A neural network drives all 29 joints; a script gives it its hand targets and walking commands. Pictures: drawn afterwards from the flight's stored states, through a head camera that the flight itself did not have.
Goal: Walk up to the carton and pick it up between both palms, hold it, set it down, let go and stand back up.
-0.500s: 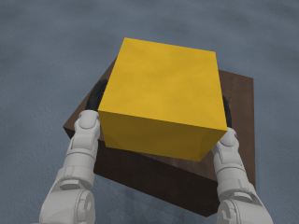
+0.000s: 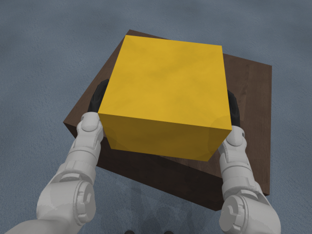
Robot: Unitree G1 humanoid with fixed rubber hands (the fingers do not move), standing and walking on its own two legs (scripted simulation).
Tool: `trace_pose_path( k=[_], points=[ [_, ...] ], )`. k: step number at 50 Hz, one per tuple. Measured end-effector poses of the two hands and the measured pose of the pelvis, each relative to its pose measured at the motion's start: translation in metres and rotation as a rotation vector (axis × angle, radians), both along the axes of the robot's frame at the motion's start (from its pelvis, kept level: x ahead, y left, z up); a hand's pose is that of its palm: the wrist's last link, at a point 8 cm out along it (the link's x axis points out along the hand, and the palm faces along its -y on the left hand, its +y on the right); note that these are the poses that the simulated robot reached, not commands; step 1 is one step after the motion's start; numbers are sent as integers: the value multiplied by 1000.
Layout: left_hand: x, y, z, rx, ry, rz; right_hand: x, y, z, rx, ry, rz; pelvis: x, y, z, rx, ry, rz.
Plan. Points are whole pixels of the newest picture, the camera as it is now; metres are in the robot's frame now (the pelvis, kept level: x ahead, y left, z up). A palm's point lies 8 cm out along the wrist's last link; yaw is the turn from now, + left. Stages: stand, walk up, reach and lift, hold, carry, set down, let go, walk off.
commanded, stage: set down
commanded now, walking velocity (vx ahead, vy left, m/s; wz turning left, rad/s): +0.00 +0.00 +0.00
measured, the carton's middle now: (166, 97) +0.44 -0.05 +0.05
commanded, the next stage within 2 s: none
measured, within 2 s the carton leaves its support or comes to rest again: neither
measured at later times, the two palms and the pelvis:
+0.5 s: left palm (106, 106) +0.44 +0.12 +0.01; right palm (230, 122) +0.38 -0.24 +0.01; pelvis +0.01 +0.01 +0.00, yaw -1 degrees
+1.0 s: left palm (114, 109) +0.44 +0.10 -0.01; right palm (234, 128) +0.37 -0.25 -0.02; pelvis +0.01 +0.00 -0.01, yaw -2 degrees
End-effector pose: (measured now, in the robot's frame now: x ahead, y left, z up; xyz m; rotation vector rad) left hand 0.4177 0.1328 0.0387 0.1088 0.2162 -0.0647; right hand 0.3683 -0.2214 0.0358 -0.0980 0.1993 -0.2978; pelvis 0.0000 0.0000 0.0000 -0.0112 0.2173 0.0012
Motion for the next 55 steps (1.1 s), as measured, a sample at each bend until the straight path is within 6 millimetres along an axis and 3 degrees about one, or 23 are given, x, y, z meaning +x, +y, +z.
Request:
trace_pose_path(
  k=[18, 33, 43, 55],
  points=[
    [25, -20, -15, 3, 8, -50, 6, -17, -17, 1, 13, -42, 9, 9, -3, -1, 103, -21],
    [30, -17, -42, 20, 36, -25, 18, -15, -42, 15, 37, -22, 10, 8, -7, -1, 212, -23],
    [21, -27, -53, 14, 65, -30, 5, -24, -55, 34, 57, -38, 13, 4, -9, -4, 233, -23],
    [35, -41, -47, 11, 42, -60, 11, -36, -49, 18, 38, -60, 3, -1, -11, 3, 260, -34]
  ],
)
